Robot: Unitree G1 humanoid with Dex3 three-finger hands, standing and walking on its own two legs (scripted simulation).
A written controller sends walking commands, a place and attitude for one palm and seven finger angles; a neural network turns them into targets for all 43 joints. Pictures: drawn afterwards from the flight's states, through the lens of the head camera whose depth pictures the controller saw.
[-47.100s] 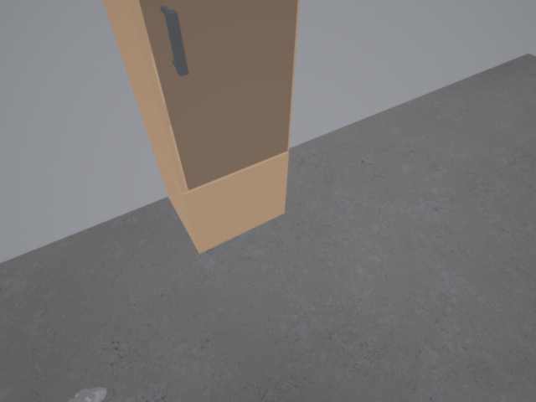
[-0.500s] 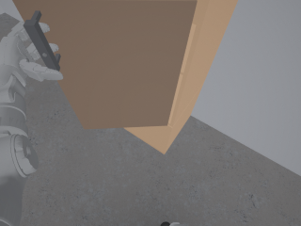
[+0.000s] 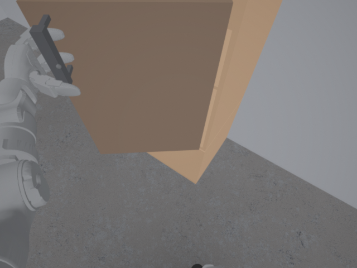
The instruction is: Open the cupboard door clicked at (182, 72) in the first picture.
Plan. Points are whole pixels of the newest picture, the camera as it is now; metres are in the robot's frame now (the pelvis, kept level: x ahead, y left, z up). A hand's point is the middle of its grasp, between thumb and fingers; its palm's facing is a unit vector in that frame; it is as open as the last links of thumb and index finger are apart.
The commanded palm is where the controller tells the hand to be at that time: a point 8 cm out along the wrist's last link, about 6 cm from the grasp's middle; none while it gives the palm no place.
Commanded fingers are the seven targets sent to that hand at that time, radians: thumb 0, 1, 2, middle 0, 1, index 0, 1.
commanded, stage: close the thumb around the handle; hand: left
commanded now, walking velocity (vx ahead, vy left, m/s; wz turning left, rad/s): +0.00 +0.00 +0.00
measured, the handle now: (56, 53) +0.54 +0.24 +0.17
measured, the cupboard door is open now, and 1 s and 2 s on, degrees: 38 37 79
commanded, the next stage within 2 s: pull the door open along its arc in 0.74 s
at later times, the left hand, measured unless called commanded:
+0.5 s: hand (49, 71) +0.48 +0.24 +0.17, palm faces +0.02 -1.00 +0.00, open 8.4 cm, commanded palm +0.46 +0.28 +0.17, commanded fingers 0.00 0.84 0.88 -0.40 -1.34 -0.40 -1.34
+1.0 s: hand (53, 70) +0.48 +0.23 +0.17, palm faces +0.01 -1.00 +0.01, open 7.1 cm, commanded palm +0.44 +0.28 +0.17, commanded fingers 0.00 0.90 0.90 -0.40 -1.35 -0.40 -1.35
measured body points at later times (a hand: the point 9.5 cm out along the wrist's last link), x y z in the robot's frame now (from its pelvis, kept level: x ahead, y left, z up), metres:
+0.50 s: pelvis -0.01 +0.00 +0.00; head +0.06 +0.01 +0.44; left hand +0.47 +0.29 +0.17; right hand +0.03 -0.27 -0.11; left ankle -0.06 +0.08 -0.73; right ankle +0.03 -0.12 -0.73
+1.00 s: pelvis -0.01 +0.00 +0.00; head +0.06 +0.01 +0.44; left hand +0.48 +0.28 +0.17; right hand +0.00 -0.26 -0.11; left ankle -0.06 +0.08 -0.73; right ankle +0.03 -0.12 -0.73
